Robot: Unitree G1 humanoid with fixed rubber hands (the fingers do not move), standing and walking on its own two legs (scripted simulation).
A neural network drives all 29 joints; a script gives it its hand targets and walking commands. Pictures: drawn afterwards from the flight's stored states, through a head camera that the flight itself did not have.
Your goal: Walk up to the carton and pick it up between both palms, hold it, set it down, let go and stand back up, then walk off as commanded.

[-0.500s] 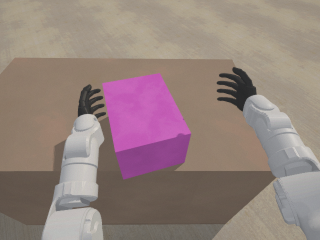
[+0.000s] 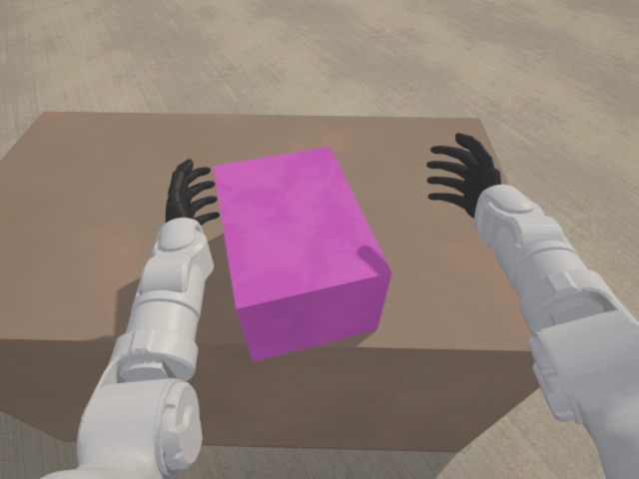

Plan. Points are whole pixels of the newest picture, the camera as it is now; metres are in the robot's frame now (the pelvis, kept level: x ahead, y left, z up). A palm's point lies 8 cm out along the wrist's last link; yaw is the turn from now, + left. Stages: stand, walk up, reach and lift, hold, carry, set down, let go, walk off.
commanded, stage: reach and lift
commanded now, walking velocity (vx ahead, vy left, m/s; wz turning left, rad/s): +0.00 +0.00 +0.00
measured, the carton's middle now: (294, 246) +0.46 +0.14 -0.01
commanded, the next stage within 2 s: none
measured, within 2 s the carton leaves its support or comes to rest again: neither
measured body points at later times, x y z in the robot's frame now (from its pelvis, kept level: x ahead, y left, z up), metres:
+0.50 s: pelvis +0.00 +0.01 -0.01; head +0.09 +0.02 +0.44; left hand +0.38 +0.28 +0.02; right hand +0.50 -0.06 +0.06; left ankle +0.02 +0.15 -0.74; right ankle -0.03 -0.08 -0.74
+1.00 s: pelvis +0.01 +0.00 -0.01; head +0.11 +0.00 +0.43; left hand +0.39 +0.27 +0.01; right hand +0.49 -0.01 +0.04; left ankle +0.02 +0.15 -0.74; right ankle -0.03 -0.08 -0.74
